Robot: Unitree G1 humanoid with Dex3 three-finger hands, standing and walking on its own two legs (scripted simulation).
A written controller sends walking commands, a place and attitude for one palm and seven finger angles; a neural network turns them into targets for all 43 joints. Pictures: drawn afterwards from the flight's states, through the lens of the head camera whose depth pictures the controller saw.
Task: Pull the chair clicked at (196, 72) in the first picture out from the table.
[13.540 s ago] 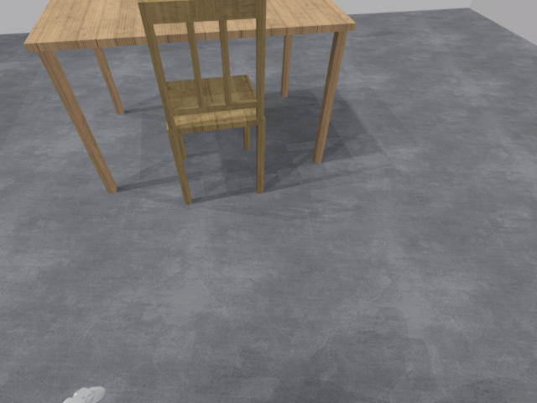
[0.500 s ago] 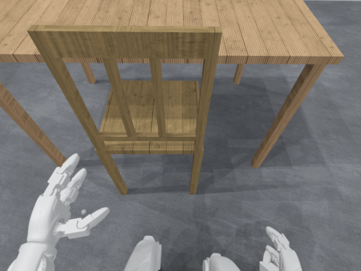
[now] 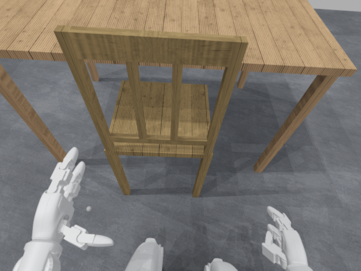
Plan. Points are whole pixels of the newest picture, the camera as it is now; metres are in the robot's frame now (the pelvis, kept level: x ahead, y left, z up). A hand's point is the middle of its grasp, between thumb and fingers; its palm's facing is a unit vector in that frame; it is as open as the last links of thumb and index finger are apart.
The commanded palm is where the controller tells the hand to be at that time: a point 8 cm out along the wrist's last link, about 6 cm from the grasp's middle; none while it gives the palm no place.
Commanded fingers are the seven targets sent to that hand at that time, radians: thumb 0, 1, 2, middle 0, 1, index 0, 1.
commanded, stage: raise the hand toward the chair's back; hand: left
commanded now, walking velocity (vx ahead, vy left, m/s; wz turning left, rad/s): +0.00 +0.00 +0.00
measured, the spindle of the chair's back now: (138, 105) +0.53 +0.16 +0.01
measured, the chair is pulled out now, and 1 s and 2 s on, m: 0.00 0.00 0.00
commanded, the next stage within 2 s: aim the fingers beside a spindle in 0.82 s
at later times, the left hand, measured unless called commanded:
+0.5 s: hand (85, 199) +0.24 +0.20 +0.05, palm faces +0.03 -1.00 -0.04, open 16.9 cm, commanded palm +0.22 +0.26 +0.05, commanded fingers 0.00 -0.50 0.30 -0.06 -0.08 -0.06 -0.08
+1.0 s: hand (94, 197) +0.25 +0.19 +0.05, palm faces +0.04 -1.00 -0.05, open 16.9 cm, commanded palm +0.23 +0.24 +0.05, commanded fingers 0.00 -0.50 0.30 -0.06 -0.08 -0.06 -0.08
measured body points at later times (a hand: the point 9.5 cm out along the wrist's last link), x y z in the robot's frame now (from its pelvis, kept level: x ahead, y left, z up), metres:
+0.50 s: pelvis +0.00 +0.00 +0.01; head +0.06 +0.02 +0.45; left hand +0.24 +0.26 +0.05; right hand +0.16 -0.25 -0.07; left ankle +0.07 +0.09 -0.65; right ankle -0.01 -0.13 -0.65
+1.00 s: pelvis +0.01 -0.01 +0.01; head +0.07 +0.00 +0.45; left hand +0.24 +0.24 +0.05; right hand +0.18 -0.25 -0.07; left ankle +0.07 +0.09 -0.65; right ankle -0.01 -0.13 -0.65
